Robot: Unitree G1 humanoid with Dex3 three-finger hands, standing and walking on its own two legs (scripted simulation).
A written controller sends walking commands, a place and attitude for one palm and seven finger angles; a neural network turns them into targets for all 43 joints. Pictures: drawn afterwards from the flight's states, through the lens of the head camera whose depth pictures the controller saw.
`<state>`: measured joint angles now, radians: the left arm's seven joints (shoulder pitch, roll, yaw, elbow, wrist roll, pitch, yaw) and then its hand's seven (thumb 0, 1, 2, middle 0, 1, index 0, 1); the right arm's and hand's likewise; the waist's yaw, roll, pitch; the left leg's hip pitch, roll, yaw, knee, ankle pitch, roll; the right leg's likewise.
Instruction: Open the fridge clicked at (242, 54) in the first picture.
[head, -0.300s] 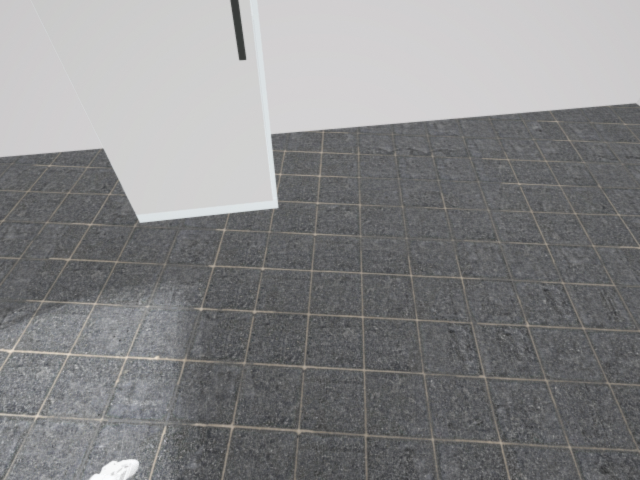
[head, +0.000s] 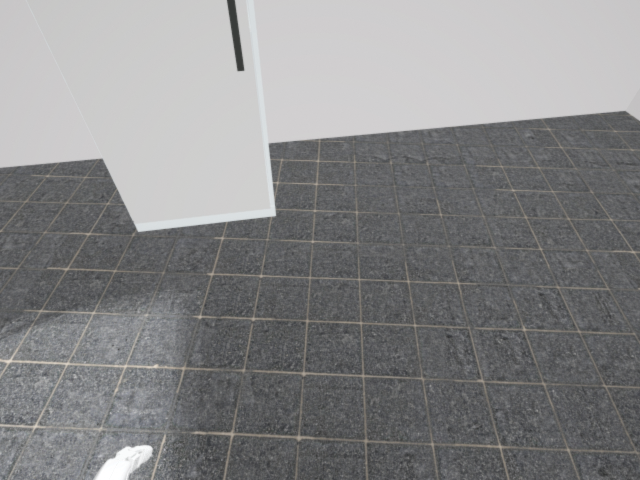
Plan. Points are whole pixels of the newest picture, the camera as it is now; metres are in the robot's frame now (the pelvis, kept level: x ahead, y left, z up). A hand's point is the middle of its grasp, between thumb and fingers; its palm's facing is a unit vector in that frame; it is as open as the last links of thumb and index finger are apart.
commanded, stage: stand and wait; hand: right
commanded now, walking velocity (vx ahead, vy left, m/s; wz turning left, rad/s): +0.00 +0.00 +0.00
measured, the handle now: (231, 4) +1.26 +0.31 +0.13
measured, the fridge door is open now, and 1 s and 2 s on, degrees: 0 0 0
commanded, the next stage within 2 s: look at it before walking up in 0.64 s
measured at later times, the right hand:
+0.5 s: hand out of the picture +0.05 -0.24 -0.15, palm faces -0.03 +0.94 -0.33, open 7.4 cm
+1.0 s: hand out of the picture +0.05 -0.23 -0.15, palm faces -0.04 +0.94 -0.33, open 7.4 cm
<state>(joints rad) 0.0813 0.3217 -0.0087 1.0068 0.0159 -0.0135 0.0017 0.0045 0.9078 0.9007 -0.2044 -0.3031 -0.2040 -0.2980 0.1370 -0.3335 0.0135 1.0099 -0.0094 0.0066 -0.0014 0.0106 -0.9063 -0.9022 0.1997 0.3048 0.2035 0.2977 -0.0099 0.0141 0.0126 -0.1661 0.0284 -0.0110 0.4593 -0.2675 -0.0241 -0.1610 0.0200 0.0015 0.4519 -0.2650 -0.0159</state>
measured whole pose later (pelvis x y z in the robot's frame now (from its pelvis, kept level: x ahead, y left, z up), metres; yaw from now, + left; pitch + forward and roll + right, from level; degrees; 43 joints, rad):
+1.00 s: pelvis -0.02 +0.01 +0.01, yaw +1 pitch -2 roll +0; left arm 0.12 0.34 -0.01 1.12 0.01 -0.01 0.00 0.00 0.91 0.90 -0.20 -0.30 -0.20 -0.30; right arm 0.15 -0.34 0.01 1.09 -0.01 0.00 0.00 0.01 -0.91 -0.90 0.20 0.30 0.20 0.30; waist 0.00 0.01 0.03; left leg -0.16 0.00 -0.01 0.38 -0.20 0.00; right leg -0.15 0.00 0.00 0.37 -0.20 0.01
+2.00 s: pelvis +0.11 +0.06 +0.00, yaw +19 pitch +0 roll +0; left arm 0.16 0.22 0.05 0.98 0.02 -0.01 -0.02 0.01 0.91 0.90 -0.20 -0.30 -0.20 -0.30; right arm 0.39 -0.17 -0.04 1.02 -0.02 -0.04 0.01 0.01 -0.91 -0.90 0.20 0.30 0.20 0.30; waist -0.02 -0.01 0.04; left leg -0.16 -0.05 -0.03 0.41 -0.26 0.05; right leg -0.59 -0.12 -0.06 1.04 -0.25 0.06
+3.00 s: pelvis +0.47 +0.18 -0.01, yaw +53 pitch -1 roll +1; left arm 0.24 0.15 0.04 0.97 0.02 -0.01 0.02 0.01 0.91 0.90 -0.20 -0.30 -0.20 -0.30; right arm 0.18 -0.20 -0.06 0.96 -0.01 -0.03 0.00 0.01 -0.91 -0.90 0.20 0.30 0.20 0.30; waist 0.03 0.01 0.10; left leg -0.31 -0.07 0.08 0.55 -0.22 0.09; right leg -0.51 -0.18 -0.06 1.28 -0.38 0.08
